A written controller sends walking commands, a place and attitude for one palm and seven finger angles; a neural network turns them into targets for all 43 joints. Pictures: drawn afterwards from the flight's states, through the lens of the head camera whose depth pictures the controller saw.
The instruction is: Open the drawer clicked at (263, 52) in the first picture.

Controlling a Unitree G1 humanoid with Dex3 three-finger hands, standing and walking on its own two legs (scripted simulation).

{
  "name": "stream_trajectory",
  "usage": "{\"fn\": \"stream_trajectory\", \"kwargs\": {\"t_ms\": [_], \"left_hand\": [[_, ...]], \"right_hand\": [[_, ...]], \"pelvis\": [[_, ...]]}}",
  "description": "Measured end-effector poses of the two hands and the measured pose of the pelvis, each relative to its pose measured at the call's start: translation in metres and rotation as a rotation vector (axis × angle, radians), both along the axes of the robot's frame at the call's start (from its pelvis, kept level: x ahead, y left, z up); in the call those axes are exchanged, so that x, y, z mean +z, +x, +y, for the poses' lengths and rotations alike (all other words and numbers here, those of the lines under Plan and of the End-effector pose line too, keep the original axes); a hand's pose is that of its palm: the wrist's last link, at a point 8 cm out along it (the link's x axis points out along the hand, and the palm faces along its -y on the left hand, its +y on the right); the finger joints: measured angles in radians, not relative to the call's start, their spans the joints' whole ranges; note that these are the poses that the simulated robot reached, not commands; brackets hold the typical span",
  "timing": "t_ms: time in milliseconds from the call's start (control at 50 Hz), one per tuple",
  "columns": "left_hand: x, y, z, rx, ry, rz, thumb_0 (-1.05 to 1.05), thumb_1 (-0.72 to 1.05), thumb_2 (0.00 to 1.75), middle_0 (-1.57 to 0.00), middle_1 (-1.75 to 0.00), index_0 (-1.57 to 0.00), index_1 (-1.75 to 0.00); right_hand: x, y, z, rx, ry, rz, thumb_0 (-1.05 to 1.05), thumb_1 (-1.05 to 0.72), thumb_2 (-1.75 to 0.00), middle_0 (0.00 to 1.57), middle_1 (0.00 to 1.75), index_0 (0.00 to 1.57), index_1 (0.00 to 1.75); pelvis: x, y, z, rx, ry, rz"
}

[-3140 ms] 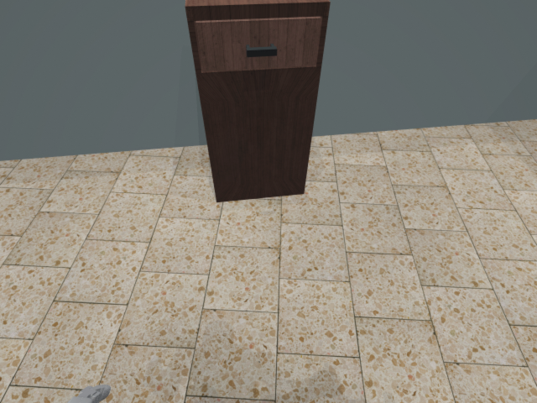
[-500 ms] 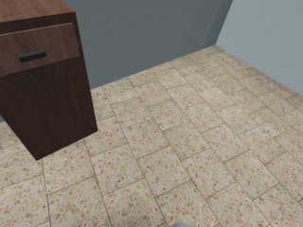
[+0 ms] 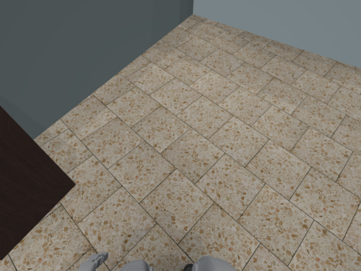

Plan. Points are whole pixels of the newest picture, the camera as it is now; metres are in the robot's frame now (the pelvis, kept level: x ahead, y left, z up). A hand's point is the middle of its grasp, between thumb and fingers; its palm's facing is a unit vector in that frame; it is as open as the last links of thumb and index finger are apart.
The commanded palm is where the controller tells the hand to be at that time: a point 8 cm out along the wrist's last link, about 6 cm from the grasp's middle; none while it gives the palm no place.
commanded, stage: walk to a spot facing it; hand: left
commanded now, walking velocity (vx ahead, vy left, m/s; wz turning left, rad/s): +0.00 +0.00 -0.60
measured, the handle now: out of the picture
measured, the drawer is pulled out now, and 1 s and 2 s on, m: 0.00 0.00 0.00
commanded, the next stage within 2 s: turn to face it in 1.46 s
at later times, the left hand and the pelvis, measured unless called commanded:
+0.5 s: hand (72, 267) +0.14 +0.27 -0.16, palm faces -0.18 -0.96 -0.23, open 7.4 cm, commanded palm none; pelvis +0.04 +0.07 +0.02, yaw -17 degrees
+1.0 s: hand (133, 222) +0.24 +0.13 -0.14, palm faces -0.61 -0.75 -0.27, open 7.4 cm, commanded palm none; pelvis +0.02 +0.05 +0.01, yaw -38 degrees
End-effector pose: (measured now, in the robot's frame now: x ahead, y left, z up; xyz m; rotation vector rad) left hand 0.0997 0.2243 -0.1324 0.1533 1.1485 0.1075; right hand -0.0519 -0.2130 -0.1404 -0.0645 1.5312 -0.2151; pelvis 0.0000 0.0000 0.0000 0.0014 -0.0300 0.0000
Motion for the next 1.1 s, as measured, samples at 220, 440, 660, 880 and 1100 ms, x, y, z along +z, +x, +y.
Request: {"fn": "stream_trajectory", "kwargs": {"t_ms": [220, 440, 660, 880, 1100], "left_hand": [[0.035, 0.013, 0.039, -0.054, 0.108, 0.074, 0.0, 0.91, 0.9, -0.2, -0.3, -0.2, -0.3], [0.017, 0.033, 0.085, -0.123, 0.083, 0.108, 0.0, 0.9, 0.9, -0.2, -0.3, -0.2, -0.3], [0.011, 0.076, 0.097, -0.302, 0.038, 0.143, 0.0, 0.91, 0.9, -0.2, -0.3, -0.2, -0.3], [0.02, 0.139, 0.022, -0.546, 0.056, 0.079, 0.0, 0.91, 0.9, -0.2, -0.3, -0.2, -0.3], [0.045, 0.163, -0.071, -0.709, 0.079, -0.087, 0.0, 0.9, 0.9, -0.2, -0.3, -0.2, -0.3]], "right_hand": [[0.029, 0.163, -0.014, 0.026, -0.061, -0.417, 0.0, -0.91, -0.9, 0.2, 0.3, 0.2, 0.3], [0.05, 0.178, 0.01, -0.021, -0.158, -0.464, 0.0, -0.91, -0.9, 0.2, 0.3, 0.2, 0.3], [0.067, 0.081, 0.044, -0.208, -0.233, -0.339, 0.0, -0.9, -0.9, 0.2, 0.3, 0.21, 0.3], [0.038, -0.044, 0.074, -0.492, -0.163, -0.151, 0.0, -0.9, -0.9, 0.2, 0.3, 0.21, 0.3], [0.014, -0.1, 0.055, -0.646, -0.091, -0.101, 0.01, -0.91, -0.9, 0.2, 0.3, 0.2, 0.3]], "pelvis": [[0.023, 0.023, 0.018, -0.128, 0.03, 0.05], [0.019, 0.035, 0.063, -0.258, 0.006, 0.074], [0.029, 0.04, 0.091, -0.419, -0.03, 0.036], [0.024, 0.029, 0.077, -0.58, -0.014, 0.037], [0.02, 0.016, 0.035, -0.7, 0.017, 0.024]]}}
